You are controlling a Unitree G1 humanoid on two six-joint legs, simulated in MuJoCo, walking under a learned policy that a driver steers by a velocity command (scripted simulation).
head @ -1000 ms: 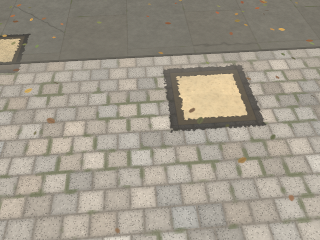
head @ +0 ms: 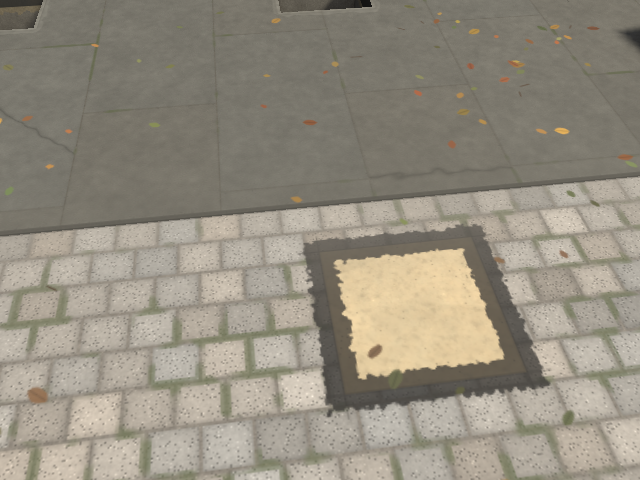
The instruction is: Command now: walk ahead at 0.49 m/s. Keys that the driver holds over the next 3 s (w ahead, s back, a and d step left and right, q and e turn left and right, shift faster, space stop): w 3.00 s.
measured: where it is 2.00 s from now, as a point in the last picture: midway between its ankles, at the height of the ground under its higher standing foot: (331, 269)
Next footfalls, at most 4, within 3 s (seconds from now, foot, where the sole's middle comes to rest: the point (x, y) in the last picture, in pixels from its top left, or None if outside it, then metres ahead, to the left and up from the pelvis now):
0.30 right None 0.34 -0.17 -0.78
0.86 left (290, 422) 0.65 0.07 -0.78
1.42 right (382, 303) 0.96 -0.16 -0.78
1.98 left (284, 220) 1.26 0.09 -0.78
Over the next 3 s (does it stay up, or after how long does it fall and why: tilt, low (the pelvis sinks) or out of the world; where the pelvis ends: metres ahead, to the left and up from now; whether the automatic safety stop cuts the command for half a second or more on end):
stays up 1.65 -0.04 0.00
